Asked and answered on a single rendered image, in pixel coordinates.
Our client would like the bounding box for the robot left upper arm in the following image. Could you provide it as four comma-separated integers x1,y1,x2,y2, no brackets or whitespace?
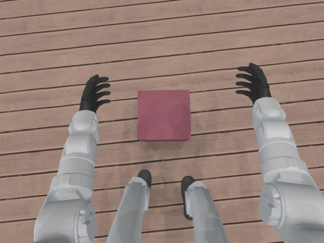
30,198,97,243

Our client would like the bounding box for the left robot hand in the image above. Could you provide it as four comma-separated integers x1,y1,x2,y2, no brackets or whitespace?
79,75,110,113

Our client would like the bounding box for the robot right forearm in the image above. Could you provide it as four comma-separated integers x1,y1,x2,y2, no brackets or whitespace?
252,97,324,198

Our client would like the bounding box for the right robot foot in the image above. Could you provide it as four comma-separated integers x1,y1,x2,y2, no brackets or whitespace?
181,176,195,220

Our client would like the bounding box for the robot left forearm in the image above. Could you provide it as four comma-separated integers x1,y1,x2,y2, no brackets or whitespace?
34,110,100,241

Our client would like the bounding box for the robot right upper arm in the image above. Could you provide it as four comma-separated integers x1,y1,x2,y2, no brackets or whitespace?
258,181,324,243

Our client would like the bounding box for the right robot hand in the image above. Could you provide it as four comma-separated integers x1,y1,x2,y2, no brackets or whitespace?
235,63,271,105

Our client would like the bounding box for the right robot shin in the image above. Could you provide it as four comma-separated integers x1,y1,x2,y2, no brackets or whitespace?
188,181,211,194

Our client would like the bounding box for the carton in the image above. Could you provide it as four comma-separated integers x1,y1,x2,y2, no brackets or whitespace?
137,90,191,142

